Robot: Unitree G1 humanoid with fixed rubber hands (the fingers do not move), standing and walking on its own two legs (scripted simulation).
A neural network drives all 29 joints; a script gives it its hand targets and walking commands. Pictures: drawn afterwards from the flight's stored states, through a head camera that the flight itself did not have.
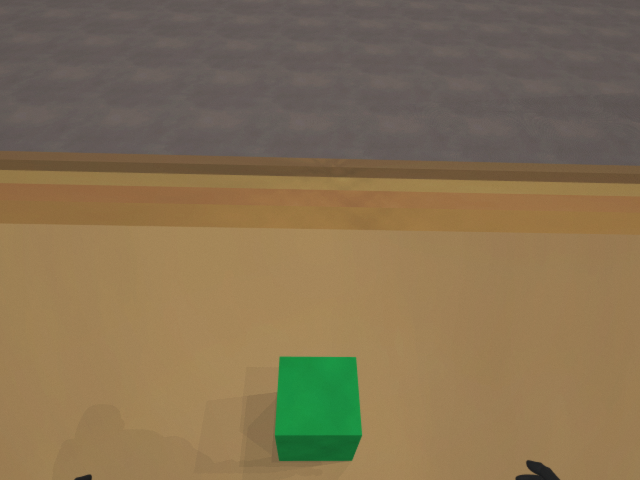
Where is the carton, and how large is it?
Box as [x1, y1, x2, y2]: [275, 357, 361, 460]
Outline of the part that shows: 280,357 275,424 275,439 279,460 351,460 361,436 355,357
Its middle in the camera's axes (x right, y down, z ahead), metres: -0.01 +0.47 +1.09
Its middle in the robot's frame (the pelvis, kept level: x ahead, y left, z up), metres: +0.43 -0.03 -0.66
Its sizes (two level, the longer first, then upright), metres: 0.210 0.200 0.250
